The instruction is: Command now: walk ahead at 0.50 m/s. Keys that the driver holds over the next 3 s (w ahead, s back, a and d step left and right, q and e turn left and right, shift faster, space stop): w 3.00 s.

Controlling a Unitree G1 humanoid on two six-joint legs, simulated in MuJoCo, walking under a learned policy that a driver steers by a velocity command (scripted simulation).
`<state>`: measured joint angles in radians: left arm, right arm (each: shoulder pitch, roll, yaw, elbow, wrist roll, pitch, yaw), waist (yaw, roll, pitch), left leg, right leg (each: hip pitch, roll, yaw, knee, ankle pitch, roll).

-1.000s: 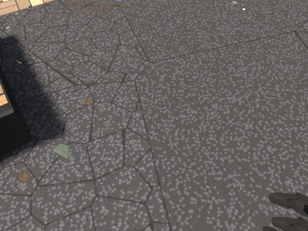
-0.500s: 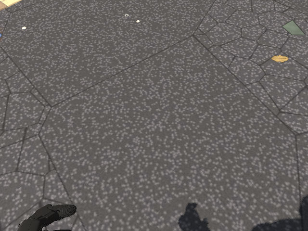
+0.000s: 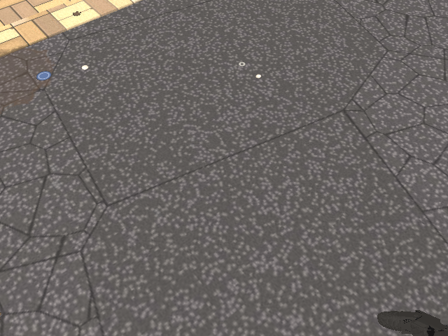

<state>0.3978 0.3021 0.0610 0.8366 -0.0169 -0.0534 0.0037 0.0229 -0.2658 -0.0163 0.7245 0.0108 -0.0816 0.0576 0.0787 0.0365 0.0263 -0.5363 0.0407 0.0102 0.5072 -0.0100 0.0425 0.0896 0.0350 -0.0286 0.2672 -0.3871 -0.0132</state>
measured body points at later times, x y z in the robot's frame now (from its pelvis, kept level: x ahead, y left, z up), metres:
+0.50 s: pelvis +0.28 +0.01 +0.01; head +0.31 +0.01 +0.46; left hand +0.50 +0.23 -0.08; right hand +0.28 -0.28 -0.12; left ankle +0.16 +0.11 -0.73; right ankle +0.45 -0.13 -0.70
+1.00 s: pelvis +0.55 -0.02 +0.01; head +0.58 -0.02 +0.46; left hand +0.56 +0.27 -0.12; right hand +0.76 -0.25 -0.08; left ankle +0.74 +0.14 -0.69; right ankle +0.46 -0.12 -0.73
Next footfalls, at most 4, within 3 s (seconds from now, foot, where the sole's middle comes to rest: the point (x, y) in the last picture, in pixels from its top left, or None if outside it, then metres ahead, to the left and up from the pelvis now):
0.02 left None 0.19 0.11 -0.76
0.56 right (292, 328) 0.50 -0.12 -0.76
1.10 left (218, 232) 0.79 0.12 -0.76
1.64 right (287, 166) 1.10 -0.11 -0.76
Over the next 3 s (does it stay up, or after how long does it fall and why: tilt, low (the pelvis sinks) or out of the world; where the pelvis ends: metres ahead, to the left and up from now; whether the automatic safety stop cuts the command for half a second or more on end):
stays up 1.69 -0.02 0.02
